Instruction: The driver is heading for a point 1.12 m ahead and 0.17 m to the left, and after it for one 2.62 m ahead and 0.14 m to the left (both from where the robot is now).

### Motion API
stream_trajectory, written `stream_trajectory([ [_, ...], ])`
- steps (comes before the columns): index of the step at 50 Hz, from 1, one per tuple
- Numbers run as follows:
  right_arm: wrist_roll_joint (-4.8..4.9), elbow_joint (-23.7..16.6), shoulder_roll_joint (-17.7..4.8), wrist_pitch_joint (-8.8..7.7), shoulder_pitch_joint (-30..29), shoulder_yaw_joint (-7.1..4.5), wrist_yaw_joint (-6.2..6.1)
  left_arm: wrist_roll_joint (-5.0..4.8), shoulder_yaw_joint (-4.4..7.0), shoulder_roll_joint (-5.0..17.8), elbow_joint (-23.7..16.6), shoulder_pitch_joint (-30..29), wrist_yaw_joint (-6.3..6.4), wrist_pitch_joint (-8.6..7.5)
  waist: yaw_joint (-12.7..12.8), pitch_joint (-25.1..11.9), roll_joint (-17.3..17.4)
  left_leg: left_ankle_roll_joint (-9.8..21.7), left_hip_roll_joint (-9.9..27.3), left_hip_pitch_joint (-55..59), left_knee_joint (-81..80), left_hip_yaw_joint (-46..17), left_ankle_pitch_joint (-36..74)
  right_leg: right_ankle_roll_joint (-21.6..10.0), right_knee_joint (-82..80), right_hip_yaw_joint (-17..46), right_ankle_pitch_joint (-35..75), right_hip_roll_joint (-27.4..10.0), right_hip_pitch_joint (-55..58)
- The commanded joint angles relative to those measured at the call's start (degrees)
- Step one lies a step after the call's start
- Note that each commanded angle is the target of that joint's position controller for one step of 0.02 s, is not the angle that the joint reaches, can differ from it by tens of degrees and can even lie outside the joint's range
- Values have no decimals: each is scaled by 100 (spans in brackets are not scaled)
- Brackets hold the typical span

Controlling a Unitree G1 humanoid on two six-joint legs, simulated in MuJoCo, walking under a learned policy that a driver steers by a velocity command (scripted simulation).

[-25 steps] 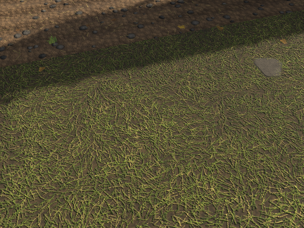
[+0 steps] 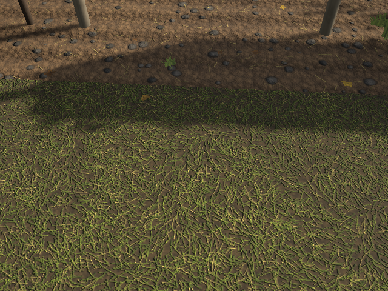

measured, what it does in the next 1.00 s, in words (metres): goes down, turning left: left foot, then right foot 0.19 m lower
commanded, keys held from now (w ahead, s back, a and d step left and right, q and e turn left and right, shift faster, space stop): w+q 0.34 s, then w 0.66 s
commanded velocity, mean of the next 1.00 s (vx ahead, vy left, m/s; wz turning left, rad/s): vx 0.50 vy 0.00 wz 0.33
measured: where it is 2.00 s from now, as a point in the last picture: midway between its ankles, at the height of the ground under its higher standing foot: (156, 181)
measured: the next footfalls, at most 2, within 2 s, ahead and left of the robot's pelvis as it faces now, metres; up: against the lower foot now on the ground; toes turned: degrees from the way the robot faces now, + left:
left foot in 0.24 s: +0.15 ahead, +0.15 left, +0.00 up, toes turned +13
right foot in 0.64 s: +0.51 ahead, +0.00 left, -0.19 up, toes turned +16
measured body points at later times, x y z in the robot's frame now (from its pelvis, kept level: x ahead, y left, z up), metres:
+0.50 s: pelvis +0.24 +0.06 -0.07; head +0.25 +0.06 +0.38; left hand +0.39 +0.33 -0.15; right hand +0.27 -0.17 -0.21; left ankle +0.12 +0.14 -0.75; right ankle +0.40 -0.05 -0.75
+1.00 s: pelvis +0.50 +0.13 -0.20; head +0.50 +0.14 +0.25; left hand +0.41 +0.38 -0.35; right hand +0.77 -0.02 -0.28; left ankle +0.61 +0.31 -0.90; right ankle +0.48 -0.01 -0.94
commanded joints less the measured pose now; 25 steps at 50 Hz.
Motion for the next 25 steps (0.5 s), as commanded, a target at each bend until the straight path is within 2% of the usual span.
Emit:
stream_trajectory([
  [1, 10, -440, 151, 2, -4, 126, 231, 150, 155, 540, -249, -141, -114, -104, -166, -189, -447, -45, 244, 365, -137, 10, 939, -1052, -852, 323, 817, -1381, -436],
  [2, -9, -509, 44, 26, -19, 108, 257, 137, 151, 524, -222, -109, -175, -109, -181, -104, -482, -16, 226, 507, -224, 33, 1062, -1073, -826, 220, 816, -1399, -599],
  [3, -85, -348, 79, 27, 563, 140, 344, 318, 145, 500, -174, 13, -200, -60, -297, -109, -544, 57, 130, 978, 874, -55, 1519, -1087, -517, 202, 962, -1504, -971],
  [4, -105, -400, -93, 2, 638, 78, 358, 325, 119, 495, -208, -121, -223, -54, -415, 14, -458, 130, 147, 662, 944, -255, 1433, -1110, -336, 225, 793, -1636, -841],
  [6, -166, -576, -326, -12, 439, -15, 284, 263, 145, 688, -127, 7, -161, -87, -270, 69, -490, 179, 182, 123, 852, -327, 864, -1066, 121, 287, 450, -1739, -121],
  [8, -203, -800, -294, -21, 185, -24, 183, 236, 147, 726, -93, 289, -76, -85, -122, 72, -581, 172, 84, 173, 602, 27, 260, -954, 610, 192, 857, -1770, 258],
  [9, -115, -1022, -258, -14, -254, -21, 108, 111, 202, 889, -42, 306, -57, -105, -53, 212, -654, 132, 212, 0, -256, -56, -194, -889, 617, 207, 1277, -1927, 593],
  [10, -82, -1137, -266, -17, -346, -36, 56, 27, 308, 1216, -107, 237, -49, -73, -51, 145, -705, 95, -39, 600, -563, 374, -761, -862, 852, 105, 2086, -1928, 501],
  [11, -26, -1081, -310, -45, -43, -101, 5, 32, 408, 1499, -150, 152, -94, -32, -247, -15, -736, 83, -349, 1400, -767, 681, -787, -813, 1379, -26, 2931, -1920, 259],
  [12, 21, -799, -457, -132, 784, -216, -44, 105, 497, 1745, -250, -83, -172, -7, -648, -214, -507, 179, -692, 2394, -1301, 917, -124, -702, 2367, -299, 3286, -1726, -99],
  [13, 4, -392, -794, -303, 1661, -393, -159, 153, 515, 1726, -351, -224, -306, 22, -1030, -476, -182, 440, -1069, 3558, -1987, 1135, 528, -557, 3742, -460, 2875, -1294, -818],
  [14, -91, -40, -1279, -420, 2500, -459, -344, 330, 310, 693, -635, 17, -448, 45, -917, -1322, 1231, 1788, -89, 5547, -2056, -867, 2539, 103, 6170, -408, -1906, -238, -2729],
  [15, -75, 80, -1244, -494, 3226, -389, -288, 4, 142, 363, -1223, -736, -682, -90, -1409, -1442, 730, 2514, 887, 6181, -2860, -3085, 2772, 132, 6686, 923, -3177, 401, -4514],
  [16, -53, 224, -780, -617, 3036, -311, -193, -264, 191, 445, -1653, -1932, -684, -86, -1670, 25, 246, 2248, 1342, 5038, -3176, -3677, 1358, 64, 6144, 1604, -2999, 95, -5538],
  [17, 124, 275, -406, -611, 2473, -184, -90, -233, 302, 664, -1687, -1968, -486, 16, -1244, 312, 75, 2046, 1380, 4357, -2925, -3515, 597, 170, 6218, 1753, -2621, -260, -5413],
  [18, 181, 230, -301, -473, 2066, -128, -6, -81, 333, 765, -1504, -1488, -401, 123, -919, 184, -41, 2050, 1233, 3683, -2639, -3173, 336, 163, 6196, 1729, -2337, -346, -5151],
  [19, 105, 124, -97, -376, 1470, 15, 44, 138, 205, 517, -1384, -1135, -376, 232, -418, 307, -113, 1908, 1194, 2492, -2536, -2926, 139, 72, 5787, 1763, -1892, -508, -4669],
  [20, -34, -95, 173, -255, 829, 174, -22, 411, 66, 356, -1169, -730, -391, 337, -152, 457, -409, 1590, 881, 1214, -2417, -2401, -739, -127, 5142, 1911, -652, -700, -3985],
  [21, -39, -432, 179, -264, 520, 220, -142, 542, 16, 234, -1039, -329, -447, 321, -82, 46, -186, 1387, 77, 177, -2181, -1432, -1018, -177, 4506, 1449, 774, -371, -2670],
  [22, -144, -417, 233, -328, 447, 300, -281, 472, 21, 285, -1003, -316, -535, 295, -75, 14, 74, 1162, -173, -315, -1949, -1011, -1006, -104, 4071, 1456, 2144, -425, -2196],
  [23, -162, -530, -24, -342, 343, 243, -399, 241, -24, 221, -943, -50, -588, 249, -139, -197, -259, 822, -616, -1189, -1592, -323, -1580, 22, 3179, 1140, 4010, -382, -914],
  [24, -176, -385, -360, -328, 679, 229, -422, 84, -25, 172, -962, -228, -613, 269, -193, -25, -341, 787, -620, -1910, -1570, -268, -2291, 249, 3043, 729, 4244, -226, -69],
  [25, -143, -244, -558, -354, 1097, 189, -381, 9, 15, 402, -1129, -523, -631, 323, -303, 160, -342, 864, -521, -1876, -1453, -533, -2624, 393, 3024, 600, 3782, -207, -16],
])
